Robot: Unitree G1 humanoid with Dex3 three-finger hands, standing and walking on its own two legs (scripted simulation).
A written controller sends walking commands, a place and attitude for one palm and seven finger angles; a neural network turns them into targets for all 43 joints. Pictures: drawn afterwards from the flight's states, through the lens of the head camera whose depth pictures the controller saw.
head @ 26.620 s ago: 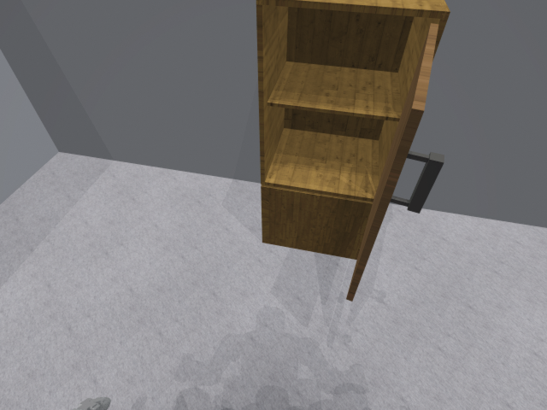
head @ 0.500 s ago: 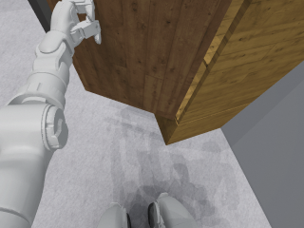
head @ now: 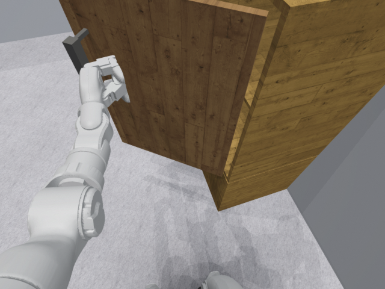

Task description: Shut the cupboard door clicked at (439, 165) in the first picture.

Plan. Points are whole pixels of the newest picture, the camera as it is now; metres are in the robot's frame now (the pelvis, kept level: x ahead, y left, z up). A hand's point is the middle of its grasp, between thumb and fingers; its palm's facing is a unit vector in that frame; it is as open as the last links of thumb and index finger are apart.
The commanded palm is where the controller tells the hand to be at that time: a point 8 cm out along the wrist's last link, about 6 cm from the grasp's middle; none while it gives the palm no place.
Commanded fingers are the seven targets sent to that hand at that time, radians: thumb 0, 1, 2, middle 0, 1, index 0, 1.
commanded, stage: pull the fist back off the door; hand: left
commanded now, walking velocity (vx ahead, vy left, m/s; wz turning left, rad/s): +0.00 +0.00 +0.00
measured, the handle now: (87, 60) +0.63 +0.18 +0.10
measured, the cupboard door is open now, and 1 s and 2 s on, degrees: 51 51 51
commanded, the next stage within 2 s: draw the hand back to the body in 0.30 s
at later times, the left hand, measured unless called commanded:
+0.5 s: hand (126, 106) +0.46 +0.08 +0.11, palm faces +0.07 -1.00 +0.02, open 3.1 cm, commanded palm +0.41 +0.14 +0.11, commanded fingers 0.00 0.90 0.90 -1.30 -1.50 -1.30 -1.50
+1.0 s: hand (61, 162) +0.32 +0.16 +0.16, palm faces +0.04 -0.99 -0.13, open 3.0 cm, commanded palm +0.28 +0.22 +0.16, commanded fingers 0.00 0.90 0.90 -1.02 -1.20 -1.02 -1.20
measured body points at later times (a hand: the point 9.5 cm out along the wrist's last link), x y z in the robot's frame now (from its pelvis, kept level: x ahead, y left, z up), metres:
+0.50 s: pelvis -0.01 +0.02 +0.00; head +0.05 +0.01 +0.45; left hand +0.45 +0.14 +0.11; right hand +0.05 -0.23 -0.12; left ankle -0.01 +0.11 -0.69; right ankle +0.01 -0.06 -0.69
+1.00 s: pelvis -0.01 +0.02 +0.03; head -0.02 +0.00 +0.48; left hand +0.31 +0.22 +0.17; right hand +0.18 -0.22 -0.05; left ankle -0.01 +0.11 -0.69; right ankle +0.01 -0.06 -0.69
